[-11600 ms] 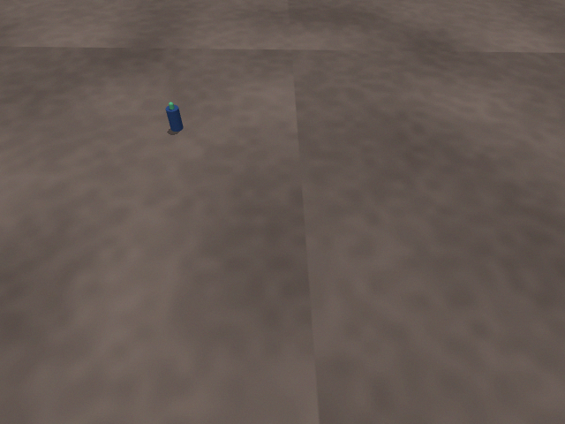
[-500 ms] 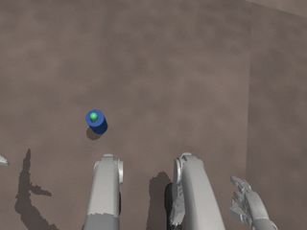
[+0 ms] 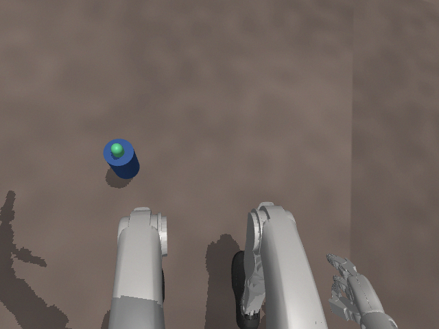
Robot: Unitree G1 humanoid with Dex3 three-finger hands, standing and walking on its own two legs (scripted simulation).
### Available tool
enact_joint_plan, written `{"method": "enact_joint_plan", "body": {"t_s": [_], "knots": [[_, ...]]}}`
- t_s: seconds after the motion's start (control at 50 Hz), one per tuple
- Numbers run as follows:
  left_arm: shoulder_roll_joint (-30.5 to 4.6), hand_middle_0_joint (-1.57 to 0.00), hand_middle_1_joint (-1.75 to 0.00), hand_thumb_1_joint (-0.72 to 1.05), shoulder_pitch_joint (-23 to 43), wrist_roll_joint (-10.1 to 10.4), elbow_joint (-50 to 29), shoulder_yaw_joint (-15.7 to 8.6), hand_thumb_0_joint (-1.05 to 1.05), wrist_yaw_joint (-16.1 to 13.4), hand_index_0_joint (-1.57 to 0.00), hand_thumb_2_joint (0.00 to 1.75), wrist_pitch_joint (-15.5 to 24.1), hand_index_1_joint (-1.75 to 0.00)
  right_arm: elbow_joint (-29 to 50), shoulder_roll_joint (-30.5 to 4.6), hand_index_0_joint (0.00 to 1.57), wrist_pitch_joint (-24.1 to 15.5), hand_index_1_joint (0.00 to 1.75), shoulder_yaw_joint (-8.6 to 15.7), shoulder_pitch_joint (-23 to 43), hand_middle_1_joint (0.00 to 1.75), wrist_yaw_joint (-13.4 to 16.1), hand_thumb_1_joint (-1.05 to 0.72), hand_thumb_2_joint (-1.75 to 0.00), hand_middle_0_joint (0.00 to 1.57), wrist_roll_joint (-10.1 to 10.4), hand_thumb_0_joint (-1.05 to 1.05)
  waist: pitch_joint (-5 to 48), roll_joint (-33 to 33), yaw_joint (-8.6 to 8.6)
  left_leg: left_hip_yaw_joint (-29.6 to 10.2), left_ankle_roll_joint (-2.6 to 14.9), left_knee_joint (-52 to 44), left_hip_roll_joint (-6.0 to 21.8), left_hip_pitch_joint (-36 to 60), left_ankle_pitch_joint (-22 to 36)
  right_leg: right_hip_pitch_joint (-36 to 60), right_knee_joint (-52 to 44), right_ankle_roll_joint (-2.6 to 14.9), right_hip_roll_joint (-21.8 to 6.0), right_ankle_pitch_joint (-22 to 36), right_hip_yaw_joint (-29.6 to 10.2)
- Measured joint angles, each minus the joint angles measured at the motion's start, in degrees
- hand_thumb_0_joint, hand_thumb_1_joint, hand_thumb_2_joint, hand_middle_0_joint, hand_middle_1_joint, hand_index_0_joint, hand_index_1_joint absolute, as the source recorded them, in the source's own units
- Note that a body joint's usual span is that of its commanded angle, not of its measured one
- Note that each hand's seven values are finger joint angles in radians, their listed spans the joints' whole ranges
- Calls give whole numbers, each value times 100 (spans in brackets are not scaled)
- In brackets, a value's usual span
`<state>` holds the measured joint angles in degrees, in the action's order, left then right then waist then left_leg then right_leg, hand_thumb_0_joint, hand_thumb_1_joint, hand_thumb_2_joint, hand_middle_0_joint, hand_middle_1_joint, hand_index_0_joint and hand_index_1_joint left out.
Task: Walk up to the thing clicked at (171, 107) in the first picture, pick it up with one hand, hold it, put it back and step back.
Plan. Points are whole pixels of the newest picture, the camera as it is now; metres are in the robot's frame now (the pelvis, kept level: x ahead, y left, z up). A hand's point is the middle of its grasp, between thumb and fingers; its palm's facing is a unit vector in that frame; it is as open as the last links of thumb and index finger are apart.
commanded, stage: go down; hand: left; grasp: from the side
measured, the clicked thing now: (122, 158) +0.48 +0.22 -0.32
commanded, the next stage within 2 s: approach in 0.66 s
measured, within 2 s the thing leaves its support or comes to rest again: neither
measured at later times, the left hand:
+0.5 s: hand out of the picture +0.39 +0.40 -0.03, palm faces +0.12 -0.99 -0.09, open 17.5 cm
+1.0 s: hand out of the picture +0.40 +0.40 -0.06, palm faces +0.16 -0.99 -0.02, open 17.5 cm
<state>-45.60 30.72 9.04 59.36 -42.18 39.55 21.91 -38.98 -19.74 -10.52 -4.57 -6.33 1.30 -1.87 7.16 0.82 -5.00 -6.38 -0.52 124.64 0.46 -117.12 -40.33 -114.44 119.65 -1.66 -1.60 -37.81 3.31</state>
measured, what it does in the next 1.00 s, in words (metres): lowers itself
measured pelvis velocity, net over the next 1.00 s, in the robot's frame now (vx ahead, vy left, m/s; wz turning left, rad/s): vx -0.01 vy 0.00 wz -0.04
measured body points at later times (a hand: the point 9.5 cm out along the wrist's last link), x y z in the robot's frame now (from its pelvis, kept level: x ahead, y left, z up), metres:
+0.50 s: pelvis +0.00 +0.00 -0.03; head +0.20 +0.07 +0.37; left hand +0.38 +0.45 -0.02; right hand +0.14 -0.28 -0.12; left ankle +0.08 +0.12 -0.38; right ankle +0.10 -0.13 -0.38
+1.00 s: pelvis -0.01 +0.00 -0.05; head +0.21 +0.09 +0.33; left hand +0.39 +0.46 -0.06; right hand +0.14 -0.28 -0.14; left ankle +0.08 +0.12 -0.38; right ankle +0.10 -0.13 -0.38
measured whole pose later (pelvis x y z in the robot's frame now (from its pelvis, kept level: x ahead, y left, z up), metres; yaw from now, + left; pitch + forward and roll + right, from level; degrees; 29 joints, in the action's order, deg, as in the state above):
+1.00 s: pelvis -0.01 +0.00 -0.05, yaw -2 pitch +30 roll -9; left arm -53.9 38.0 14.0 69.6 -45.6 43.6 29.0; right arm -37.7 -21.8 -10.2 -9.5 -5.0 -0.1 -3.6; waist 2.4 3.2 -7.7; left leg -8.3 -0.1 134.9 0.1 -124.9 -40.3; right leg -121.1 128.2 -2.4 -1.0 -37.2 4.4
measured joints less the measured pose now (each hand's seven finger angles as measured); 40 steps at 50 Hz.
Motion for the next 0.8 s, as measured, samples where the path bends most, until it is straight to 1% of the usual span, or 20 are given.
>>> {"method": "enact_joint_plan", "body": {"t_s": [0.08, 0.26, 0.42, 0.5, 0.64, 0.8], "knots": [[-81, -6, -7, -56, 66, -18, 32, -72, -1, 10, -5, 5, -38, -7, 20, 6, 20, 27, 30, -43, -2, 30, -9, -91, -90, 20, -1, 1, -14, -1, -33, -5, 6, 123, 2, -96, 3, -94, 111, -6, 10, 13, -5], [-316, -6, -7, -56, 213, 30, 206, -146, -1, 87, -5, 6, -24, -7, 20, -23, 20, 50, 30, -100, -89, 30, -34, -91, -90, 20, -11, 1, -51, 31, -50, -6, 14, 315, -14, -298, 23, -292, 305, -13, 7, 26, -18], [-372, -6, -8, -56, 325, 25, 192, -154, -1, 175, -5, 6, -28, -8, 11, -56, 20, 51, 30, -128, -98, 30, -36, -91, -90, 20, -14, 1, -89, 48, -85, -40, 24, 459, -33, -425, 0, -382, 414, -25, 1, 1, 5], [-374, -6, -8, -55, 320, 22, 151, -203, -1, 187, -5, 7, -46, -8, 33, -72, 20, 71, 30, -138, -98, 30, -36, -91, -90, 20, -2, 1, -90, 34, -110, -46, 31, 501, -40, -457, -22, -402, 447, -29, -3, -23, 9], [-474, -6, -8, -54, 340, 109, 205, -282, -1, 234, -5, 7, -3, -8, 55, -85, 20, 83, 30, -166, -67, 30, -48, -91, -90, 20, -14, 0, -121, 32, -128, -54, 40, 569, -48, -505, -38, -440, 507, -46, -6, -42, 12], [-559, -6, -8, -53, 434, 105, 270, -332, -1, 315, -5, 8, 50, -9, 60, -115, 20, 92, 30, -224, -8, 30, -57, -91, -90, 20, -47, 0, -215, 64, -128, -81, 44, 676, -63, -583, -18, -492, 591, -54, -8, -25, 29]]}}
